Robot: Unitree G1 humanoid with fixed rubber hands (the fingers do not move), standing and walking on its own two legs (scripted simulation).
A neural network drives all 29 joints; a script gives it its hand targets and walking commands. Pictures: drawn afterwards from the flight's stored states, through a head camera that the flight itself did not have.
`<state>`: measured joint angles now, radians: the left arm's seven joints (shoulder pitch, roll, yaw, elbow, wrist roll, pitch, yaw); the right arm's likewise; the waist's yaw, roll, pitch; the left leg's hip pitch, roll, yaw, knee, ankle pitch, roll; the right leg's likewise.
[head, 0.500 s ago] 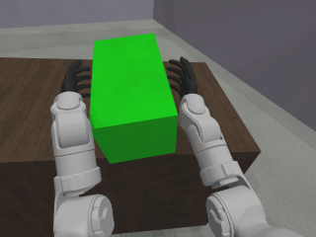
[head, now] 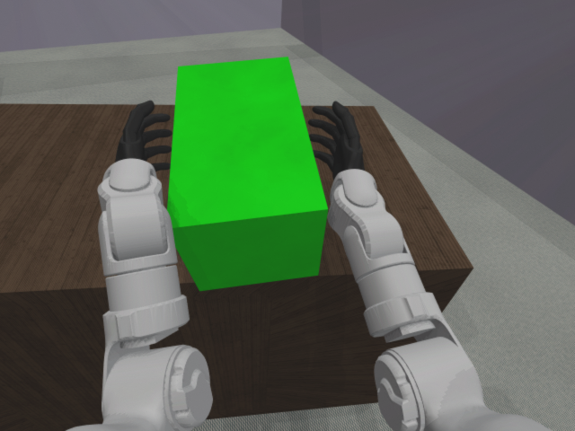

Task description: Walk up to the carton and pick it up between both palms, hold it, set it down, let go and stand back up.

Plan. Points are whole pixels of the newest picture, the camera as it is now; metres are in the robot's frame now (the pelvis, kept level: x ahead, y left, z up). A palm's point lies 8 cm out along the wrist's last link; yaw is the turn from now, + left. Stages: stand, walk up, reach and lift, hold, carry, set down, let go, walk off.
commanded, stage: hold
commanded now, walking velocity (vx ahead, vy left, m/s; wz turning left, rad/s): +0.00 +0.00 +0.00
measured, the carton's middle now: (246, 167) +0.43 +0.00 +0.17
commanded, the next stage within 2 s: set down in 1.50 s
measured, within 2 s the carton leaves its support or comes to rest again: neither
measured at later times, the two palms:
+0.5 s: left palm (119, 176) +0.37 +0.16 +0.22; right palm (330, 171) +0.37 -0.10 +0.21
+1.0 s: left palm (129, 170) +0.37 +0.14 +0.22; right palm (339, 169) +0.36 -0.11 +0.21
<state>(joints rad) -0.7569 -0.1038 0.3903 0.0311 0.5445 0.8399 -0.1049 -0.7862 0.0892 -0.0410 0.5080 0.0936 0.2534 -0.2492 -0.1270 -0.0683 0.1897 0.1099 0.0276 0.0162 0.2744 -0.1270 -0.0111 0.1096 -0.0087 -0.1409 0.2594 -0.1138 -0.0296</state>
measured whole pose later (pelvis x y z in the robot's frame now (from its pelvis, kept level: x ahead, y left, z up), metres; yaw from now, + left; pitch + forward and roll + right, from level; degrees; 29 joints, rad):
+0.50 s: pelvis +0.00 +0.01 +0.00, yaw +1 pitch -15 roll +0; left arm -0.72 -0.11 0.36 -0.01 0.56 0.84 -0.09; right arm -0.76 0.10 -0.04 0.49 0.10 0.23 -0.24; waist -0.12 -0.09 0.21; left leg 0.12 0.01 0.02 0.29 -0.13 0.00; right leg 0.13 -0.02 -0.14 0.26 -0.12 -0.01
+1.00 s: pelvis +0.00 +0.00 +0.00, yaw +1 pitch -15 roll +0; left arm -0.73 -0.10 0.39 0.01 0.56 0.84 -0.11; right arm -0.76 0.10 -0.02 0.49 0.10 0.24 -0.27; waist -0.13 -0.08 0.20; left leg 0.12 0.03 0.02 0.27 -0.13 -0.01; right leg 0.13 -0.01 -0.14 0.25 -0.12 -0.03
